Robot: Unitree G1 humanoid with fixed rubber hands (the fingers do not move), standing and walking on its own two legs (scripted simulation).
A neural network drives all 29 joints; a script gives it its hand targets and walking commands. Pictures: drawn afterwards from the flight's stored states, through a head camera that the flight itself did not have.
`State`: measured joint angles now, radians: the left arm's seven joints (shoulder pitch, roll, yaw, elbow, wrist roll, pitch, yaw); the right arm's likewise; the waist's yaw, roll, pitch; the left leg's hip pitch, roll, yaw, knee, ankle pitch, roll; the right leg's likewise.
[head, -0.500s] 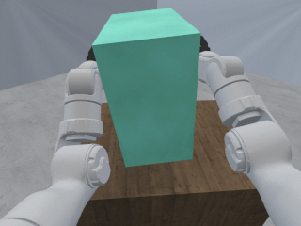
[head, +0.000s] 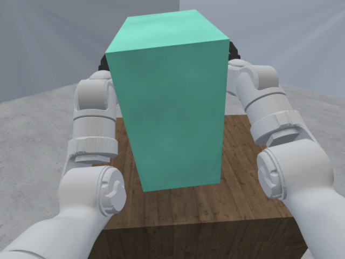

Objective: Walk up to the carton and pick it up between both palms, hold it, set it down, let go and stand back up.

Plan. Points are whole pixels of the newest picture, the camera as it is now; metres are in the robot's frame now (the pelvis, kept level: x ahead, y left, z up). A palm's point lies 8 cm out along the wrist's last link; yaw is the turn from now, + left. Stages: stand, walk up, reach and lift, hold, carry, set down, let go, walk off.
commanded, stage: hold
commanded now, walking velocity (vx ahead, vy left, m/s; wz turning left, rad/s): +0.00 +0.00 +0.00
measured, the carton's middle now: (170, 95) +0.38 +0.00 +0.27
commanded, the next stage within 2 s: set down in 0.32 s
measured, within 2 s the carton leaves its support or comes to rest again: neither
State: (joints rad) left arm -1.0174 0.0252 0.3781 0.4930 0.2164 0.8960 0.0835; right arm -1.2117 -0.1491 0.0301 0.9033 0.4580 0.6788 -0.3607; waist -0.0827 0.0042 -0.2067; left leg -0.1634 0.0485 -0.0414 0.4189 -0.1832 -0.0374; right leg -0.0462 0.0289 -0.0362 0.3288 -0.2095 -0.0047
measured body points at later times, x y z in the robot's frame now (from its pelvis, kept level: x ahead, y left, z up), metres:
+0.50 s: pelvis +0.00 +0.00 +0.00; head -0.11 +0.02 +0.44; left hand +0.38 +0.13 +0.31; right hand +0.37 -0.13 +0.33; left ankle +0.03 +0.14 -0.74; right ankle -0.01 -0.11 -0.74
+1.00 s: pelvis +0.00 -0.01 +0.00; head -0.08 +0.02 +0.44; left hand +0.40 +0.16 +0.28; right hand +0.40 -0.10 +0.26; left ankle +0.03 +0.14 -0.74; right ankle -0.01 -0.11 -0.74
